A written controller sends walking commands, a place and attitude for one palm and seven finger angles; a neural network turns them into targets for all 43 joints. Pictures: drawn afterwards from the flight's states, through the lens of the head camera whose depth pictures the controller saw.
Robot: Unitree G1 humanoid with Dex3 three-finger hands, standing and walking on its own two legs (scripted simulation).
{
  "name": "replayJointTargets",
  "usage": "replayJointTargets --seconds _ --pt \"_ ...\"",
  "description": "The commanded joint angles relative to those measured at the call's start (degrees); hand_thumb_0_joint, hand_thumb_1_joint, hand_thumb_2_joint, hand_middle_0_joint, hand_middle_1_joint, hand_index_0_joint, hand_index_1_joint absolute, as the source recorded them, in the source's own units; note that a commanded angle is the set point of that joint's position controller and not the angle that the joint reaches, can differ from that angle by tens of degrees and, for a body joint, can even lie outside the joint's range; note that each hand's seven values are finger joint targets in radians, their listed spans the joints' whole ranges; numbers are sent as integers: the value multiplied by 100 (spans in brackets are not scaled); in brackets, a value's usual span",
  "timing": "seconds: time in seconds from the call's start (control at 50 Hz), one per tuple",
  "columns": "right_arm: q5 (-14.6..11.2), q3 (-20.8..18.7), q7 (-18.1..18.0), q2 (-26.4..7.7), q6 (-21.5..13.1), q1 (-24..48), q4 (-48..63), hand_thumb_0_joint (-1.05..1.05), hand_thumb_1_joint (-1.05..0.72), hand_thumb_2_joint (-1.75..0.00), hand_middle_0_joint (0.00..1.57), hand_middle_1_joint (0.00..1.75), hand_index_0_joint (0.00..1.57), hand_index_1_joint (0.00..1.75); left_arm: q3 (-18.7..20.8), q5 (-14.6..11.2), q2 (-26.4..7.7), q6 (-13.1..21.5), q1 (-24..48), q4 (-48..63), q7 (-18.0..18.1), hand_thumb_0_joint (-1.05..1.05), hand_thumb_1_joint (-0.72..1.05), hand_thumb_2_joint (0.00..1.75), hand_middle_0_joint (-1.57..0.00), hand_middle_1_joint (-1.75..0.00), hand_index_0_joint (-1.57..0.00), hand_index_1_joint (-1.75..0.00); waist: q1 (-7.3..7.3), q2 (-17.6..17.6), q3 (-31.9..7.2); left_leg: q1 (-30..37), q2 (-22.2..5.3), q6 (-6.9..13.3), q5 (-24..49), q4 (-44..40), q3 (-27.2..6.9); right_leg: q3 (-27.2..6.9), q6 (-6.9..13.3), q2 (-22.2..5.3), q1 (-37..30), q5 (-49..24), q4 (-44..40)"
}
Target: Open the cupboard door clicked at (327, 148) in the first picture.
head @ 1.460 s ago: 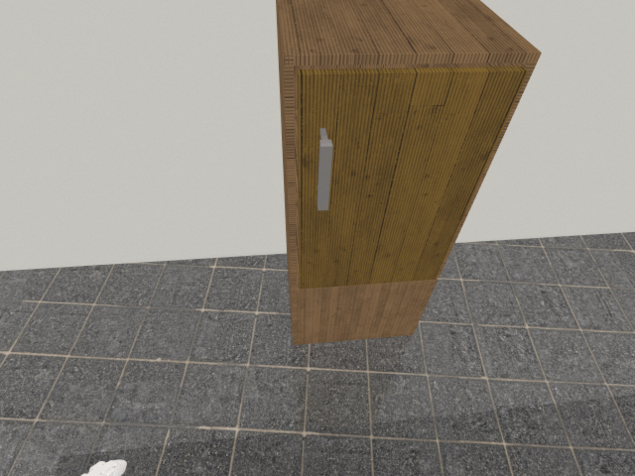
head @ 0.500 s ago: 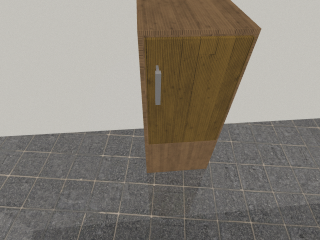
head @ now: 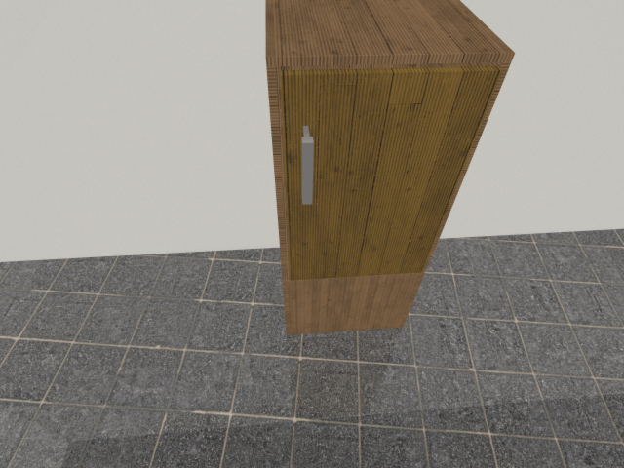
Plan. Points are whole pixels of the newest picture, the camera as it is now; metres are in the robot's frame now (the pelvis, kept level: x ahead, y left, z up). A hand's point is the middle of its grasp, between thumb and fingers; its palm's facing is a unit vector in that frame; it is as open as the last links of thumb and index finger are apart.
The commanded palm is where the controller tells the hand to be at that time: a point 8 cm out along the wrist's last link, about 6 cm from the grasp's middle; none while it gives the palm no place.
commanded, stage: look at it before walking up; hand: left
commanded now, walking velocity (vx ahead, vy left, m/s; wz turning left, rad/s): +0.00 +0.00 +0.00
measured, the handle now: (306, 166) +0.64 +0.05 +0.02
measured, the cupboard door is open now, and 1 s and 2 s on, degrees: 0 0 0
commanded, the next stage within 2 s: walk to a spot facing it in 0.08 s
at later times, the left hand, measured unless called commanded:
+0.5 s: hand out of the picture +0.07 +0.21 -0.18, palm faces -0.10 -0.96 -0.27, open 7.4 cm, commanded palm none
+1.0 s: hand out of the picture +0.08 +0.17 -0.17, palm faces -0.27 -0.93 -0.24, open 7.4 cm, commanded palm none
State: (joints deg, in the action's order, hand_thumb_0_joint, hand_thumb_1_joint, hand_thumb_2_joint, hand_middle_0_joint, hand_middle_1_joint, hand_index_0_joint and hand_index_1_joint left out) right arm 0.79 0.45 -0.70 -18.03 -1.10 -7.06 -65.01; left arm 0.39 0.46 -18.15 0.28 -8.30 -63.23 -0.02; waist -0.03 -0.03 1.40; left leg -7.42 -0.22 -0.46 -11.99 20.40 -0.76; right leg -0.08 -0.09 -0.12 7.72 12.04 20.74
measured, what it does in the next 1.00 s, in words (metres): lifts its left foot, turning right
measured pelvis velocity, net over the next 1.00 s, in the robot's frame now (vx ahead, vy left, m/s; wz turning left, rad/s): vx -0.01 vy -0.01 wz -0.39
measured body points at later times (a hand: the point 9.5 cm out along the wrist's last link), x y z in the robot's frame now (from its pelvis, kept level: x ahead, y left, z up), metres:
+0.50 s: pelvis +0.00 -0.01 -0.02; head +0.02 -0.01 +0.43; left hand +0.08 +0.26 -0.16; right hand +0.05 -0.27 -0.16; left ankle -0.01 +0.12 -0.75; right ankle -0.01 -0.11 -0.74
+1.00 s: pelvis -0.01 -0.01 -0.01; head +0.02 -0.03 +0.44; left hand +0.10 +0.22 -0.15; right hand +0.01 -0.29 -0.14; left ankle +0.03 +0.14 -0.70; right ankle -0.02 -0.11 -0.75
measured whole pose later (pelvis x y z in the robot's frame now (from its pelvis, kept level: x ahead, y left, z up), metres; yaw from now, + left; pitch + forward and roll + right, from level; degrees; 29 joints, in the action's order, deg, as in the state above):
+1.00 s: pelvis -0.01 -0.01 -0.01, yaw -22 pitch +1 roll +1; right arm 0.8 -3.5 -2.1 -13.0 2.2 -5.7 -53.4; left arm 4.1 1.0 -11.4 -2.1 -16.7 -53.4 -0.1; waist 2.9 -0.4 3.1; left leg -23.2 -2.0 -3.6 -23.7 50.2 -1.8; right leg -8.7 2.8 5.4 16.8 10.2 26.3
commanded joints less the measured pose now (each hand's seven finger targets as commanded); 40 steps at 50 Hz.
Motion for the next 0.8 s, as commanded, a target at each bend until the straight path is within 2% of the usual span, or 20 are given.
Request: replayJointTargets --seconds 0.0,0.18,0.2,0.26,0.34,0.4,0.42,0.44,0.46,0.48,0.5,0.54,0.56,0.58,0.6,0.62,0.64,0.66,0.72,0.78 --pt "-10 -219 -57 -1156 -109 242 353 0 -90 -90 20 30 20 30 201 16 -1132 144 220 351 83 0 90 90 -20 -30 -20 -30 1 -48 -391 134 -654 158 1084 -287 -476 -564 129 -693 -99 -1116 -296" --pt "-6 -226 -67 -1183 -115 287 374 0 -90 -90 20 30 20 30 214 20 -1158 138 227 366 75 0 90 90 -20 -30 -20 -30 11 -34 -355 217 -675 153 1137 -298 -420 -610 139 -674 -60 -1229 -308" --pt "2 -230 -78 -1123 -103 238 393 0 -90 -90 20 30 20 30 220 18 -1108 108 235 397 73 0 90 90 -20 -30 -20 -30 -3 -11 -319 229 -688 133 1177 -202 -355 -658 151 -659 10 -1367 -239" --pt "10 -171 -120 -555 9 -139 405 0 -90 -90 20 30 20 30 176 17 -629 -69 -85 423 107 0 90 90 -20 -30 -20 -30 -18 -88 -362 218 -719 22 1340 152 -60 -731 106 -631 164 -1894 162" --pt "17 -325 -173 -680 94 -266 697 0 -90 -90 20 30 20 30 286 44 -670 -188 -217 700 80 0 90 90 -20 -30 -20 -30 -34 -1 -341 255 -886 84 1304 451 68 -801 129 -463 622 -1951 712" --pt "35 -431 -185 -777 128 -251 922 0 -90 -90 20 30 20 30 341 53 -556 -250 -240 921 26 0 90 90 -20 -30 -20 -30 -36 467 -168 140 -1261 302 1007 292 -141 -623 59 -140 1133 -1168 1406" --pt "32 -465 -182 -816 121 -256 988 0 -90 -90 20 30 20 30 351 53 -481 -265 -258 990 7 0 90 90 -20 -30 -20 -30 -19 665 -175 131 -1534 487 1138 146 -324 -440 9 -28 1272 -414 1868" --pt "35 -502 -176 -823 97 -242 1031 0 -90 -90 20 30 20 30 362 66 -376 -293 -230 1076 -11 0 90 90 -20 -30 -20 -30 -18 964 -67 23 -1869 740 1425 -43 -484 -214 -63 47 1450 869 2468" --pt "51 -522 -169 -819 82 -210 1085 0 -90 -90 20 30 20 30 382 69 -281 -313 -244 1160 -30 0 90 90 -20 -30 -20 -30 -1 1105 -21 9 -2050 939 1757 -110 -500 -102 -103 0 1567 1594 2871" --pt "58 -537 -172 -788 73 -140 1148 0 -90 -90 20 30 20 30 402 65 -259 -319 -283 1202 -46 0 90 90 -20 -30 -20 -30 38 1095 -9 -112 -2139 1007 1987 -15 -436 -168 -84 -149 1449 1773 2926" --pt "71 -551 -172 -761 75 -4 1217 0 -90 -90 20 30 20 30 423 55 -208 -311 -456 1201 -68 0 90 90 -20 -30 -20 -30 148 1090 -51 -228 -2084 922 2059 222 -197 -154 -48 -253 1205 1736 2648" --pt "62 -580 -149 -717 117 218 1309 0 -90 -90 20 30 20 30 478 84 -216 -264 -1063 1072 -96 0 90 90 -20 -30 -20 -30 464 701 -214 -651 -1669 471 1377 1257 388 81 -53 -211 344 547 1478" --pt "15 -558 -126 -481 168 118 1349 0 -90 -90 20 30 20 30 558 134 -552 -190 -1342 999 -63 0 90 90 -20 -30 -20 -30 560 -507 -194 -1223 -1045 44 110 2536 831 -579 42 -608 -44 -612 330" --pt "8 -458 -105 -11 176 25 1565 0 -90 -90 20 30 20 30 653 159 -1112 -109 -1458 1029 35 0 90 90 -20 -30 -20 -30 481 -2271 -140 -2576 -148 -288 -2269 4030 845 -2911 490 -1927 -309 -2325 -291" --pt "0 -483 -140 -163 222 97 1596 0 -90 -90 20 30 20 30 626 60 -986 -137 -1516 1067 104 0 90 90 -20 -30 -20 -30 475 -1568 -259 -2433 -259 -184 -2264 4430 -4 -2856 878 -2059 -136 -2463 -349" --pt "-10 -506 -131 -160 233 77 1557 0 -90 -90 20 30 20 30 637 63 -813 -131 -1219 1153 143 0 90 90 -20 -30 -20 -30 327 -1311 -172 -2422 -413 -152 -1882 4576 -74 -2586 994 -1851 69 -1936 -363" --pt "-9 -517 -117 -154 218 195 1488 0 -90 -90 20 30 20 30 630 58 -691 -136 -918 1229 132 0 90 90 -20 -30 -20 -30 282 -986 50 -2487 -487 -176 -1581 4739 -123 -2585 1063 -1673 346 -1405 -346" --pt "16 -526 -100 -173 216 161 1439 0 -90 -90 20 30 20 30 576 44 -553 -122 -727 1311 115 0 90 90 -20 -30 -20 -30 178 -691 182 -2455 -519 -223 -1232 4777 -149 -2370 1052 -1504 502 -1242 -349" --pt "44 -522 -73 -48 236 -50 1365 0 -90 -90 20 30 20 30 574 48 -457 -61 -797 1347 114 0 90 90 -20 -30 -20 -30 113 -372 -135 -2319 -463 -311 -846 4492 -100 -2086 966 -1258 341 -1262 -285" --pt "41 -517 -89 32 242 23 1417 0 -90 -90 20 30 20 30 602 50 -485 -73 -978 1308 91 0 90 90 -20 -30 -20 -30 192 -401 -358 -2370 -362 -357 -831 4141 -73 -2103 958 -1103 30 -1265 -230"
